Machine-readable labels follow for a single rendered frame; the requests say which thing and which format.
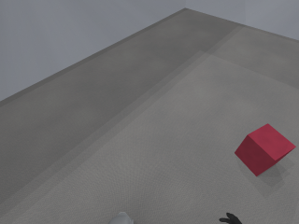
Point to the left robot thigh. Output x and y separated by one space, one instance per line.
121 219

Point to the left robot shin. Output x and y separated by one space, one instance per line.
122 214

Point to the robot right hand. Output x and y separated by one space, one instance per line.
232 219

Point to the carton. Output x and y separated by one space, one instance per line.
263 148

